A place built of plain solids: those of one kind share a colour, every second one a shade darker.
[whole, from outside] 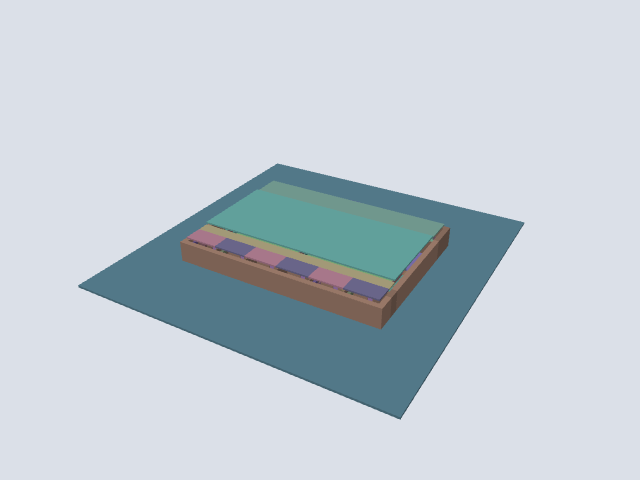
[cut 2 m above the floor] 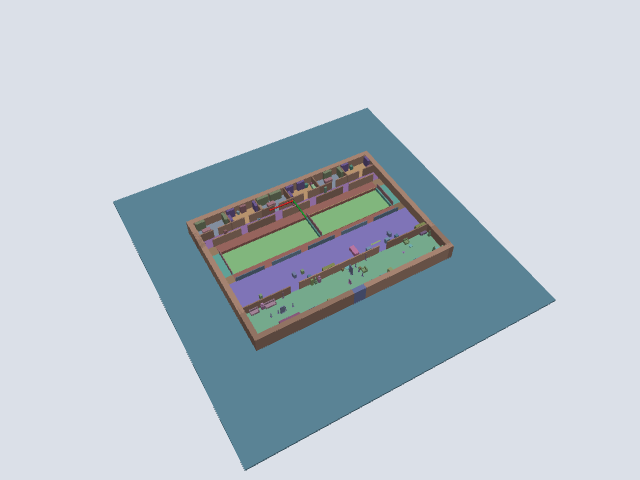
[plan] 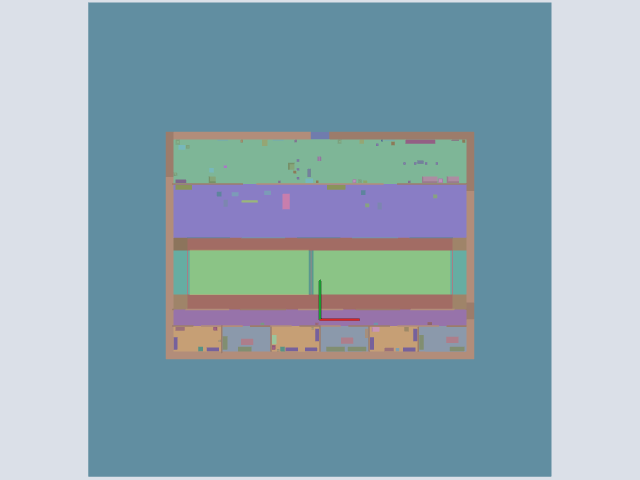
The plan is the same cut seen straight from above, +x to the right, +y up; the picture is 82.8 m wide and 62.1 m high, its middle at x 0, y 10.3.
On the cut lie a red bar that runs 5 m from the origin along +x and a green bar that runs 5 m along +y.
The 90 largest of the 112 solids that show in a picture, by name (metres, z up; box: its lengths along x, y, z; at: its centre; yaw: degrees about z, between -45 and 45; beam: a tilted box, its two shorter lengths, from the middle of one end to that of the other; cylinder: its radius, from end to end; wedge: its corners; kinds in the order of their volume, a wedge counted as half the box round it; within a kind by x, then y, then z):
{
 "ground_under_all_1": {"box": [59.94, 61.33, 0.4], "at": [0.0, 10.35, -0.75]},
 "wall_1": {"box": [1.0, 5.2, 3.98], "at": [-19.45, -2.54, 1.39]},
 "wall_2": {"box": [1.0, 3.95, 3.98], "at": [-19.45, 0.23, 1.39]},
 "wall_3": {"box": [1.0, 18.03, 3.98], "at": [-19.45, 9.43, 1.39]},
 "wall_4": {"box": [1.0, 7.65, 3.98], "at": [-19.45, 20.46, 1.39]},
 "wall_5": {"box": [2.8, 0.2, 3.98], "at": [-17.75, -0.84, 1.39]},
 "wall_6": {"box": [2.8, 0.2, 3.98], "at": [-17.75, -0.84, 1.39]},
 "wall_7": {"box": [8.15, 1.0, 3.98], "at": [-15.88, -4.64, 1.39]},
 "wall_8": {"box": [5.68, 0.2, 3.98], "at": [-14.57, 1.31, 1.39]},
 "wall_9": {"box": [9.2, 0.2, 3.98], "at": [-14.55, 17.54, 1.39]},
 "wall_10": {"box": [0.2, 3.6, 3.98], "at": [-12.7, -2.54, 1.39]},
 "wall_11": {"box": [5.4, 0.2, 3.98], "at": [-12.7, -0.84, 1.39]},
 "wall_12": {"box": [18.75, 1.0, 3.98], "at": [-10.58, 23.79, 1.39]},
 "wall_13": {"box": [8.15, 1.0, 3.98], "at": [-9.53, -4.64, 1.39]},
 "wall_14": {"box": [2.8, 0.2, 3.98], "at": [-7.65, -0.84, 1.39]},
 "wall_15": {"box": [5.98, 0.2, 3.98], "at": [-7.34, 1.31, 1.39]},
 "wall_16": {"box": [0.2, 3.6, 3.98], "at": [-6.35, -2.54, 1.39]},
 "wall_17": {"box": [5.4, 0.2, 3.98], "at": [-6.35, -0.84, 1.39]},
 "wall_18": {"box": [2.8, 0.2, 3.98], "at": [-5.05, -0.84, 1.39]},
 "wall_19": {"box": [8.15, 1.0, 3.98], "at": [-3.17, -4.64, 1.39]},
 "wall_20": {"box": [2.8, 0.2, 3.98], "at": [-1.3, -0.84, 1.39]},
 "wall_21": {"box": [0.2, 3.6, 3.98], "at": [0.0, -2.54, 1.39]},
 "wall_22": {"box": [5.4, 0.2, 3.98], "at": [0.0, -0.84, 1.39]},
 "wall_23": {"box": [16.5, 0.2, 3.98], "at": [0.0, 17.54, 1.39]},
 "wall_24": {"box": [5.87, 0.2, 3.98], "at": [0.09, 1.31, 1.39]},
 "wall_25": {"box": [2.8, 0.2, 3.98], "at": [1.3, -0.84, 1.39]},
 "wall_26": {"box": [8.15, 1.0, 3.98], "at": [3.17, -4.64, 1.39]},
 "wall_27": {"box": [2.8, 0.2, 3.98], "at": [5.05, -0.84, 1.39]},
 "wall_28": {"box": [0.2, 3.6, 3.98], "at": [6.35, -2.54, 1.39]},
 "wall_29": {"box": [5.4, 0.2, 3.98], "at": [6.35, -0.84, 1.39]},
 "wall_30": {"box": [5.75, 0.2, 3.98], "at": [7.49, 1.31, 1.39]},
 "wall_31": {"box": [2.8, 0.2, 3.98], "at": [7.65, -0.84, 1.39]},
 "wall_32": {"box": [8.15, 1.0, 3.98], "at": [9.53, -4.64, 1.39]},
 "wall_33": {"box": [18.75, 1.0, 3.98], "at": [10.58, 23.79, 1.39]},
 "wall_34": {"box": [0.2, 3.6, 3.98], "at": [12.7, -2.54, 1.39]},
 "wall_35": {"box": [5.4, 0.2, 3.98], "at": [12.7, -0.84, 1.39]},
 "wall_36": {"box": [2.8, 0.2, 3.98], "at": [14.0, -0.84, 1.39]},
 "wall_37": {"box": [9.2, 0.2, 3.98], "at": [14.55, 17.54, 1.39]},
 "wall_38": {"box": [5.7, 0.2, 3.98], "at": [14.56, 1.31, 1.39]},
 "wall_39": {"box": [8.15, 1.0, 3.98], "at": [15.88, -4.64, 1.39]},
 "wall_40": {"box": [2.8, 0.2, 3.98], "at": [17.75, -0.84, 1.39]},
 "wall_41": {"box": [2.8, 0.2, 3.98], "at": [17.75, -0.84, 1.39]},
 "wall_42": {"box": [1.0, 5.2, 3.98], "at": [19.45, -2.54, 1.39]},
 "wall_43": {"box": [1.0, 3.95, 3.98], "at": [19.45, 0.23, 1.39]},
 "wall_44": {"box": [1.0, 18.03, 3.98], "at": [19.45, 9.43, 1.39]},
 "wall_45": {"box": [1.0, 7.65, 3.98], "at": [19.45, 20.46, 1.39]},
 "floor_yard_1": {"box": [38.1, 6.95, 1.24], "at": [0.0, 14.06, 0.02]},
 "floor_lobby_1": {"box": [38.1, 5.85, 1.24], "at": [0.0, 20.46, 0.02]},
 "ceil_hall_1": {"box": [38.1, 16.23, 0.3], "at": [0.0, 9.43, 4.54]},
 "floor_walkway_1": {"box": [34.3, 1.95, 1.24], "at": [0.0, 2.29, 0.02]},
 "floor_walkway_2": {"box": [34.3, 1.65, 1.24], "at": [0.0, 9.77, 0.02]},
 "floor_plot_1": {"box": [15.4, 5.68, 0.6], "at": [-9.15, 6.1, -0.3]},
 "floor_plot_2": {"box": [17.7, 5.68, 0.6], "at": [8.0, 6.1, -0.3]},
 "floor_back_corridor_1": {"box": [38.1, 2.15, 1.24], "at": [0.0, 0.23, 0.02]},
 "floor_office_1": {"box": [6.35, 3.4, 1.24], "at": [-9.53, -2.54, 0.02]},
 "floor_office_2": {"box": [6.35, 3.4, 1.24], "at": [3.17, -2.54, 0.02]},
 "floor_office_3": {"box": [6.35, 3.4, 1.24], "at": [15.88, -2.54, 0.02]},
 "floor_store_1": {"box": [6.35, 3.4, 1.24], "at": [-15.88, -2.54, 0.02]},
 "floor_store_2": {"box": [6.35, 3.4, 1.24], "at": [-3.17, -2.54, 0.02]},
 "floor_store_3": {"box": [6.35, 3.4, 1.24], "at": [9.53, -2.54, 0.02]},
 "ceil_lobby_1": {"box": [38.1, 5.85, 0.3], "at": [0.0, 20.46, 4.19]},
 "floor_baulk_1": {"box": [2.2, 5.68, 1.24], "at": [-17.95, 6.1, 0.02]},
 "floor_baulk_2": {"box": [0.6, 5.68, 1.24], "at": [-1.15, 6.1, 0.02]},
 "floor_baulk_3": {"box": [2.2, 5.68, 1.24], "at": [17.95, 6.1, 0.02]},
 "ceil_back_corridor_1": {"box": [38.1, 2.15, 0.3], "at": [0.0, 0.23, 4.04]},
 "ceil_office_1": {"box": [6.35, 3.4, 0.3], "at": [-9.53, -2.54, 4.04]},
 "ceil_office_2": {"box": [6.35, 3.4, 0.3], "at": [3.17, -2.54, 4.04]},
 "ceil_office_3": {"box": [6.35, 3.4, 0.3], "at": [15.88, -2.54, 4.04]},
 "ceil_store_1": {"box": [6.35, 3.4, 0.3], "at": [-15.88, -2.54, 4.04]},
 "ceil_store_2": {"box": [6.35, 3.4, 0.3], "at": [-3.17, -2.54, 4.04]},
 "ceil_store_3": {"box": [6.35, 3.4, 0.3], "at": [9.53, -2.54, 4.04]},
 "floor_walkway_end_1": {"box": [1.9, 1.95, 1.24], "at": [-18.1, 2.29, 0.02]},
 "floor_walkway_end_2": {"box": [1.9, 1.65, 1.24], "at": [-18.1, 9.77, 0.02]},
 "floor_walkway_end_3": {"box": [1.9, 1.95, 1.24], "at": [18.1, 2.29, 0.02]},
 "floor_walkway_end_4": {"box": [1.9, 1.65, 1.24], "at": [18.1, 9.77, 0.02]},
 "cabinets_office_1": {"box": [0.6, 1.75, 2.0], "at": [-12.27, -3.02, 1.64]},
 "cabinets_office_2": {"box": [1.75, 0.6, 2.0], "at": [-9.72, -3.81, 1.64]},
 "cabinets_office_3": {"box": [2.4, 0.6, 2.0], "at": [2.0, -3.81, 1.64]},
 "cabinets_office_4": {"box": [2.4, 0.6, 2.0], "at": [4.8, -3.81, 1.64]},
 "cabinets_office_5": {"box": [0.6, 1.9, 2.0], "at": [13.13, -2.94, 1.64]},
 "cabinets_office_6": {"box": [1.9, 0.6, 2.0], "at": [17.75, -3.81, 1.64]},
 "door_leaf_1": {"box": [2.4, 0.97, 4.51], "at": [0.0, 23.8, 1.66]},
 "cabinets_hall_1": {"box": [2.15, 0.6, 2.0], "at": [-17.62, 17.11, 1.64]},
 "cabinets_hall_2": {"box": [2.4, 0.6, 2.0], "at": [2.1, 17.11, 1.64]},
 "step_kerb_1": {"box": [15.4, 0.09, 1.34], "at": [-9.15, 3.21, 0.07]},
 "step_kerb_2": {"box": [15.4, 0.09, 1.34], "at": [-9.15, 8.98, 0.07]},
 "lockers_lobby_1": {"box": [3.85, 0.5, 1.8], "at": [12.97, 23.01, 1.54]},
 "shelves_store_1": {"box": [0.5, 1.6, 2.0], "at": [-18.67, -3.09, 1.64]},
 "shelves_store_2": {"box": [1.6, 0.5, 2.0], "at": [-13.85, -3.86, 1.64]},
 "rail_far_1": {"box": [5.93, 0.12, 2.29], "at": [7.09, 10.59, 0.55]}
}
